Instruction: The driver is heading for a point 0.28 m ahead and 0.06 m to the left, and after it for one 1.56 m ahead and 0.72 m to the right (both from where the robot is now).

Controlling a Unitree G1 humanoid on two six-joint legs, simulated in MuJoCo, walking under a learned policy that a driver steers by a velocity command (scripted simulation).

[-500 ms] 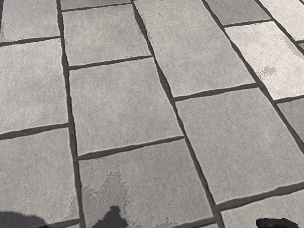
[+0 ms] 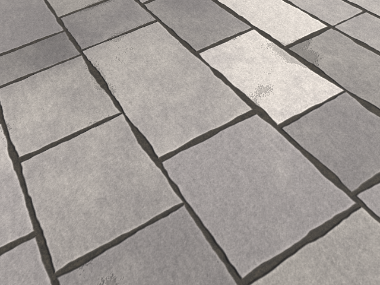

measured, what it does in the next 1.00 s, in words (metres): walks ahead, turning right: left foot, then right foot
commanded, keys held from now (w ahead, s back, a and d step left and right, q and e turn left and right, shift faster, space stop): w+q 0.02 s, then q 0.08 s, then e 0.26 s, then w+e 0.64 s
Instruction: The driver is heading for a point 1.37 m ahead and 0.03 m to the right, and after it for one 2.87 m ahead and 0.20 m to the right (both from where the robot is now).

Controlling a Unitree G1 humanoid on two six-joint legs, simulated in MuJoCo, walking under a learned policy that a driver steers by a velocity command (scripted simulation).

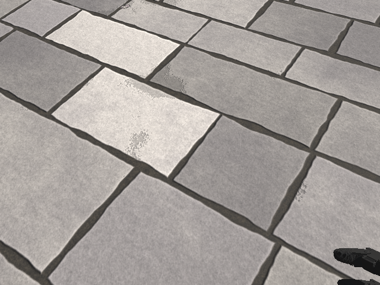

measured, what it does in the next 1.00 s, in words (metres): walks ahead: left foot, then right foot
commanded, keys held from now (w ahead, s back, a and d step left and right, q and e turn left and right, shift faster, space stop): w+e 0.32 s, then w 0.12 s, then w+q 0.56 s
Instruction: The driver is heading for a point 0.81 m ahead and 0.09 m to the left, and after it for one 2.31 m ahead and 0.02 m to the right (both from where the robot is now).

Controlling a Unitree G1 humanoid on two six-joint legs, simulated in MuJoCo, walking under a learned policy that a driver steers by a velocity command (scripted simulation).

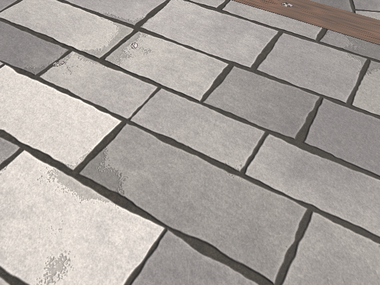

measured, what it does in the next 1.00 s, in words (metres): walks ahead: left foot, then right foot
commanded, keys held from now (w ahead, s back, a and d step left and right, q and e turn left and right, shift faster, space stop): w+q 0.40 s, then w+e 0.60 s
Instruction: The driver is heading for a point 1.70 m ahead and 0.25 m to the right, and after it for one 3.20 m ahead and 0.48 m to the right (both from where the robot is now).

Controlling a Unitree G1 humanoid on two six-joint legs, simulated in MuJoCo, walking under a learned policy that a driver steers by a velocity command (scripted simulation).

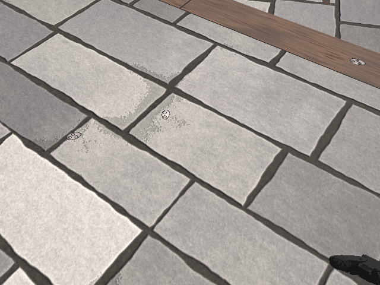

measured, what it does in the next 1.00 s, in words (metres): walks ahead, turning right: left foot, then right foot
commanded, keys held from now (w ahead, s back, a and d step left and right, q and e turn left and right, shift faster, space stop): w+e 0.56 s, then w+q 0.44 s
